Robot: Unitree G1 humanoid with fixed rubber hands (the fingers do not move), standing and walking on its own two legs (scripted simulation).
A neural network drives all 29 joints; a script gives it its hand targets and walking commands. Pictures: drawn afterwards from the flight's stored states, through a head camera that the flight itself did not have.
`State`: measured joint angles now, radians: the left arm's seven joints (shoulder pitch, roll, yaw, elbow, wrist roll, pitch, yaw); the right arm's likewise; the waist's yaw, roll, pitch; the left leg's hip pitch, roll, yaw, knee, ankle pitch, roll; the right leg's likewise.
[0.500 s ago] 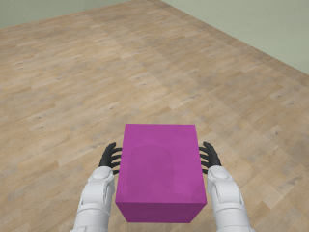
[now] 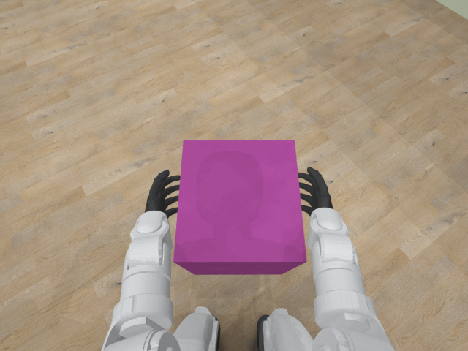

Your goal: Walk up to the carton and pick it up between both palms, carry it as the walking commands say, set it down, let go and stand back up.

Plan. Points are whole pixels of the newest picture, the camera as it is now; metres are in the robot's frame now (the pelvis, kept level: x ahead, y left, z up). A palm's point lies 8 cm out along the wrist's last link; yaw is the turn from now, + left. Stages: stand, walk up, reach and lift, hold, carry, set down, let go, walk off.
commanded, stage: set down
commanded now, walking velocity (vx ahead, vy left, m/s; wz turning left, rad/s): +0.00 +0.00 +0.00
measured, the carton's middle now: (238, 215) +0.37 +0.02 -0.11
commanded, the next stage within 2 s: none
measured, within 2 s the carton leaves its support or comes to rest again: neither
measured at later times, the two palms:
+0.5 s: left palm (169, 213) +0.37 +0.17 -0.13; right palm (305, 210) +0.39 -0.12 -0.13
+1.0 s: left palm (175, 217) +0.39 +0.18 -0.22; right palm (293, 215) +0.41 -0.11 -0.22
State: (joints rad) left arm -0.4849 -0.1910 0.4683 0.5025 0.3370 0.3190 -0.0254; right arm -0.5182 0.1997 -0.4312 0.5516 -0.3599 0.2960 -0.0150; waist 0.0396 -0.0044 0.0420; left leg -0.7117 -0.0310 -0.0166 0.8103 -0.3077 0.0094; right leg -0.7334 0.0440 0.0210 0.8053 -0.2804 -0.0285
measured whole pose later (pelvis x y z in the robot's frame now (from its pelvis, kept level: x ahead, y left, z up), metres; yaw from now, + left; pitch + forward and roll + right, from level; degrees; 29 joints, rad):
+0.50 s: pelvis +0.00 +0.00 -0.07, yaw +0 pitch +30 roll +1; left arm -0.59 -0.16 0.48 0.51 0.28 0.28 -0.02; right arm -0.62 0.17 -0.42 0.55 -0.28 0.26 -0.05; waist 0.03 -0.02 -0.14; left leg -1.27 -0.06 -0.02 1.14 -0.41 0.00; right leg -1.29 0.07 0.05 1.14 -0.38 -0.01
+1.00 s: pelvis -0.02 +0.01 -0.15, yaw +1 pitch +38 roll +1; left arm -0.72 -0.08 0.44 0.63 0.19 0.23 0.04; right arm -0.75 0.09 -0.39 0.67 -0.20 0.21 -0.10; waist 0.03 -0.01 -0.20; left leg -1.63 -0.09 -0.03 1.48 -0.51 0.00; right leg -1.65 0.09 0.06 1.47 -0.48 0.01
